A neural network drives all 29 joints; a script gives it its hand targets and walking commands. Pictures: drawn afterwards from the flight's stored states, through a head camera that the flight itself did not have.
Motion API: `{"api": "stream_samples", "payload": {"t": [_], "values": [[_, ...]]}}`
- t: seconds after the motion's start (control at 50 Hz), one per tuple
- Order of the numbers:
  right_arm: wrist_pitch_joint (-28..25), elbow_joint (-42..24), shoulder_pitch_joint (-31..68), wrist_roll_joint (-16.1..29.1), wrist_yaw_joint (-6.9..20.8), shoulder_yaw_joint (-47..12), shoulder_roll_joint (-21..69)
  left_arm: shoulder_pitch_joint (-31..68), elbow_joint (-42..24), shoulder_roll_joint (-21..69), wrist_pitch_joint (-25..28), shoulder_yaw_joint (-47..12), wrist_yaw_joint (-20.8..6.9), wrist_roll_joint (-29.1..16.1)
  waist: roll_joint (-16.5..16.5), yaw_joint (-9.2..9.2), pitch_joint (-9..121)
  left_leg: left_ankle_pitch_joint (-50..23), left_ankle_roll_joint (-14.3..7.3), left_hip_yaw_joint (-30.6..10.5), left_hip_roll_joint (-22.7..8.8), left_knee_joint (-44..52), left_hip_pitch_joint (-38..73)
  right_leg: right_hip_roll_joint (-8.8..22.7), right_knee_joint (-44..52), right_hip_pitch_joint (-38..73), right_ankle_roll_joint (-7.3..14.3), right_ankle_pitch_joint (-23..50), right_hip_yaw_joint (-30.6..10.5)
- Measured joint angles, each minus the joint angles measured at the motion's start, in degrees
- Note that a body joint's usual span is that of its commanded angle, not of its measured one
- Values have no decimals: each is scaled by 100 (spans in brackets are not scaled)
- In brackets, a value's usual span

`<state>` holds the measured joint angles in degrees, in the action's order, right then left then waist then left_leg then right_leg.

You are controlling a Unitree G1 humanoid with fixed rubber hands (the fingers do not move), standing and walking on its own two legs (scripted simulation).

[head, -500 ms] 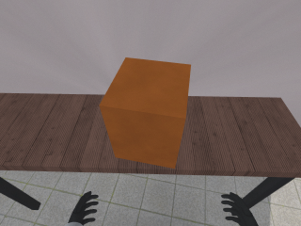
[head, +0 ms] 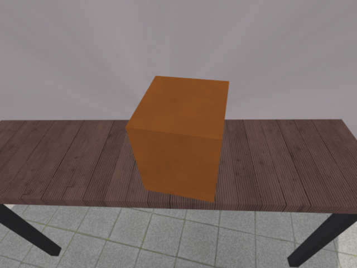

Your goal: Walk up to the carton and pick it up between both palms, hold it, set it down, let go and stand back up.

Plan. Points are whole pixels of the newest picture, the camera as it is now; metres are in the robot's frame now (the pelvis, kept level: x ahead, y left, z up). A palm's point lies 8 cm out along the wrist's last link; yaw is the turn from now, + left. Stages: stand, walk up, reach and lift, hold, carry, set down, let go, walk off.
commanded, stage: stand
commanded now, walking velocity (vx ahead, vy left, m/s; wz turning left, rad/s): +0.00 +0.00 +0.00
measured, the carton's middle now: (184, 138) +0.44 +0.01 +0.05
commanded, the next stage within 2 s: none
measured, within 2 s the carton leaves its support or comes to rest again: neither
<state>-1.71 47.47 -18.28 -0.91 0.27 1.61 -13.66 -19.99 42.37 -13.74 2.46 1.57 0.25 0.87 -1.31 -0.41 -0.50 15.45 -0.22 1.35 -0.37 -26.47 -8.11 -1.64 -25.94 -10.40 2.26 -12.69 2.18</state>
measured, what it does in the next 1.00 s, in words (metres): stands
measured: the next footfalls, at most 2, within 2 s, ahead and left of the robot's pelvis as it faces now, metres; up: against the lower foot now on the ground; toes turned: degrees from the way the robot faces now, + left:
none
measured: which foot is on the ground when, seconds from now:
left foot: down 0.00-1.00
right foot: down 0.00-1.00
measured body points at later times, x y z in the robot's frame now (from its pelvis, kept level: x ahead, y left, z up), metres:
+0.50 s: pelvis -0.03 +0.00 +0.00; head -0.05 -0.01 +0.45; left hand -0.01 +0.25 -0.14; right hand -0.02 -0.25 -0.15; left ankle -0.01 +0.12 -0.74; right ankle +0.02 -0.09 -0.74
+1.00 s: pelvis -0.04 +0.00 +0.00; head -0.04 -0.01 +0.45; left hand -0.03 +0.25 -0.15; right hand -0.05 -0.24 -0.16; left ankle -0.01 +0.12 -0.74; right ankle +0.02 -0.09 -0.74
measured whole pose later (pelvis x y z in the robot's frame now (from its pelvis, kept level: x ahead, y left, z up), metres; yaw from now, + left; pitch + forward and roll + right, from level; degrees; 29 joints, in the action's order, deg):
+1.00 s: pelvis -0.04 +0.00 +0.00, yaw +0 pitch -2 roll +0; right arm -0.5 57.2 -22.6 -0.4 -1.2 0.2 -11.8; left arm -22.2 55.0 -11.2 1.0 0.2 1.9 0.2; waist -0.5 -0.1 0.1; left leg 12.4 -0.4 1.3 0.3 -26.9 -12.8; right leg -1.3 -26.7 -15.3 2.0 -9.6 1.1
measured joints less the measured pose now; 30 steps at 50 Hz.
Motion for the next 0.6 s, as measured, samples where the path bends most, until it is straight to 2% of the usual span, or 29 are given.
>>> {"api": "stream_samples", "payload": {"t": [0.28, 0.6], "values": [[50, 483, -184, 33, -24, -177, -16, -203, 505, 55, -30, -203, 72, -55, 34, 13, 4, -201, -11, -4, 45, 59, -106, 44, 15, -124, -11, 174, -13], [95, 845, -396, 39, -78, -185, 76, -272, 1008, 138, -99, -175, 121, -63, 67, 25, 47, -323, 0, -2, 46, 7, -339, 38, -21, -356, -6, 313, -48]]}}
